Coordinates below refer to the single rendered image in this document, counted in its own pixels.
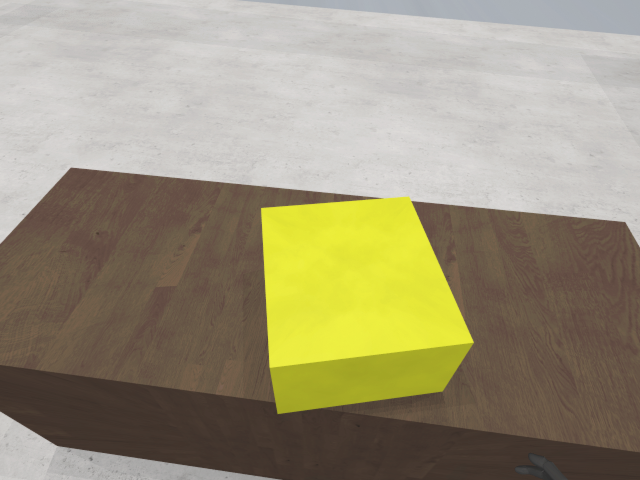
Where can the pedestal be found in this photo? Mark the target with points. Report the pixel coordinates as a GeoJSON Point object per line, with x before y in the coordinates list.
{"type": "Point", "coordinates": [133, 322]}

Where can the robot right hand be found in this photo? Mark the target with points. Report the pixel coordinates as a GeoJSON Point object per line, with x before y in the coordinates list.
{"type": "Point", "coordinates": [543, 468]}

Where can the carton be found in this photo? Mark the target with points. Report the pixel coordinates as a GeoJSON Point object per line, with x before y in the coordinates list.
{"type": "Point", "coordinates": [358, 308]}

